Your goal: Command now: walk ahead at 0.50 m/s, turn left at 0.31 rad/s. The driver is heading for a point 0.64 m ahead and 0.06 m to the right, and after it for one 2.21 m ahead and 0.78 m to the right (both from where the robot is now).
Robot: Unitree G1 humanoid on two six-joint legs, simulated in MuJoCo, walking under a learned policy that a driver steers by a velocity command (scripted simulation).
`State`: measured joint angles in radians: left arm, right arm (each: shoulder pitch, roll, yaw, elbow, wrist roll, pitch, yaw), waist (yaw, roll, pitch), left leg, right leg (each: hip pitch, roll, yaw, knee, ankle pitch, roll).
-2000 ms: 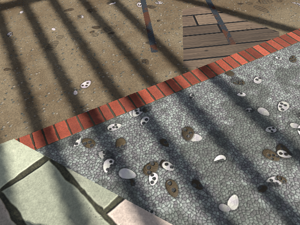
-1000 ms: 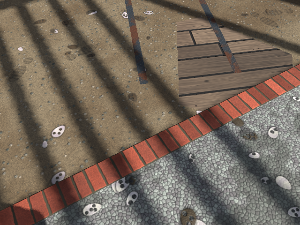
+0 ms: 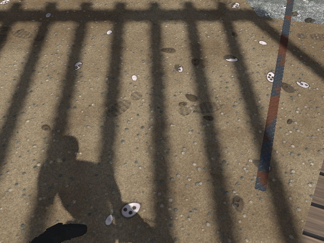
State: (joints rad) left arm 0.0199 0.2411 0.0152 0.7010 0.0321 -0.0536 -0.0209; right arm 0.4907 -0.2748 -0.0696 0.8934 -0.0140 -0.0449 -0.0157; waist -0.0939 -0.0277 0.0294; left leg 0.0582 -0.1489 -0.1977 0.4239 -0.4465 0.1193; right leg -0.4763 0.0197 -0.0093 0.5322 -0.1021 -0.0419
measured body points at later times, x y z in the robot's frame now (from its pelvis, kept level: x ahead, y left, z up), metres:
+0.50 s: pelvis +0.24 +0.01 +0.01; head +0.26 +0.01 +0.46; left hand +0.16 +0.27 -0.12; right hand +0.46 -0.23 -0.08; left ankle +0.41 +0.17 -0.68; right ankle +0.12 -0.10 -0.72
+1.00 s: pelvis +0.54 +0.11 -0.11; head +0.57 +0.12 +0.34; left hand +0.68 +0.35 -0.24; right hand +0.48 -0.14 -0.24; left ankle +0.49 +0.19 -0.84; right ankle +0.65 -0.02 -0.79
